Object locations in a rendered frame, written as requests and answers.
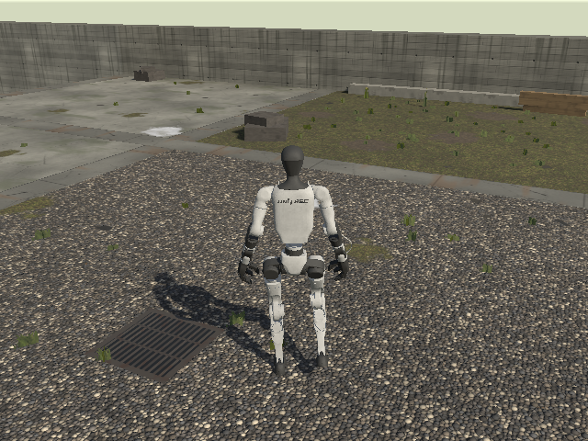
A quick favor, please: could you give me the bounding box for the right robot upper arm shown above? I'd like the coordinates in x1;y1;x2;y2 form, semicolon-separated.
312;185;338;236

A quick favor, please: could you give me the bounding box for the robot right foot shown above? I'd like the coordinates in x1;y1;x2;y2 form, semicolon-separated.
316;352;329;368

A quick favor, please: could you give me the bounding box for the robot left forearm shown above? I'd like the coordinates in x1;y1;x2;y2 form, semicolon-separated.
240;223;258;265

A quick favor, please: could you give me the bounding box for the left robot upper arm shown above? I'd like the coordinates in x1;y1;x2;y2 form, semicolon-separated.
249;186;274;237

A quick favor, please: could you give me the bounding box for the robot left foot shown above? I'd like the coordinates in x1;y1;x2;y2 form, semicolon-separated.
274;353;287;376

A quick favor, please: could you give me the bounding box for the robot left hand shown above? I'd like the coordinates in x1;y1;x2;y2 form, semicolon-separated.
238;260;259;284

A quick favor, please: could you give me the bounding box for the robot right hand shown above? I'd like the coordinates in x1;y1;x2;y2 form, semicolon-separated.
328;259;349;281

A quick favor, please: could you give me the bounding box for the robot foot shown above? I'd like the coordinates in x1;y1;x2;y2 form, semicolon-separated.
274;353;287;376
316;352;329;368

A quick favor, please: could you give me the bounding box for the robot right forearm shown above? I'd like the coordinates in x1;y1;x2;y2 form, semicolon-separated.
328;222;347;262

